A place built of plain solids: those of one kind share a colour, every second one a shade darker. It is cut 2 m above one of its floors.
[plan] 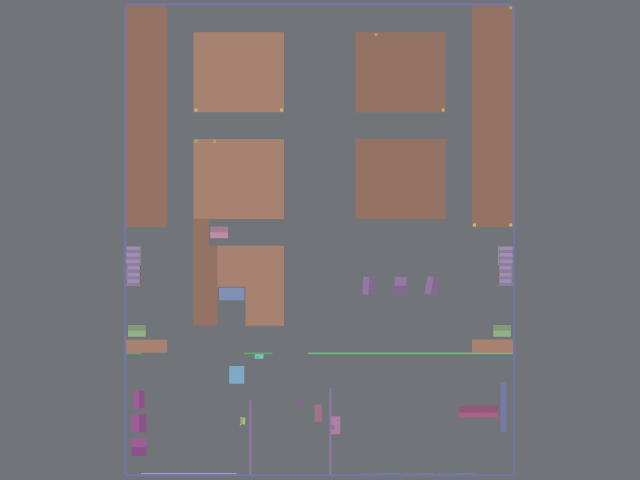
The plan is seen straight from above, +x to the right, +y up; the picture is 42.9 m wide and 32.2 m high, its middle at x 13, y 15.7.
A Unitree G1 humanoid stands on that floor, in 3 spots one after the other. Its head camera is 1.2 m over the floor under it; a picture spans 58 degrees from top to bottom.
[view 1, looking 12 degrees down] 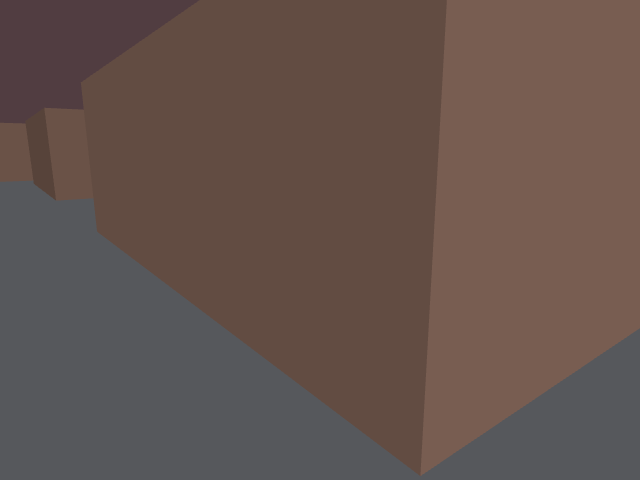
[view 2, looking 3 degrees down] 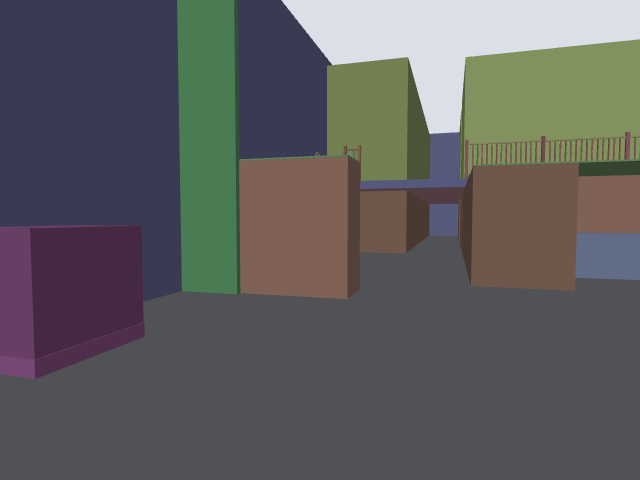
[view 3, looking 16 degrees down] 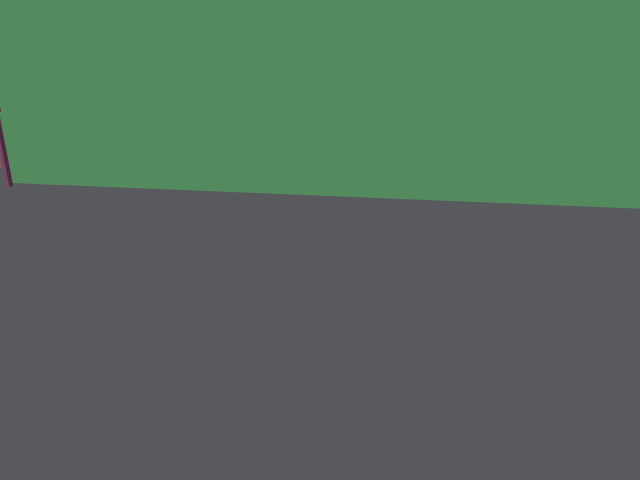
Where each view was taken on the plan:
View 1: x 3.63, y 30.78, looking -37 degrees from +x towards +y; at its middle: units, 1.94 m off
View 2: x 4.20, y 2.00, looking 107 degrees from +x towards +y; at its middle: units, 6.43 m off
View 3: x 19.64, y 1.50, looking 103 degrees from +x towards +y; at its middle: ground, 4.35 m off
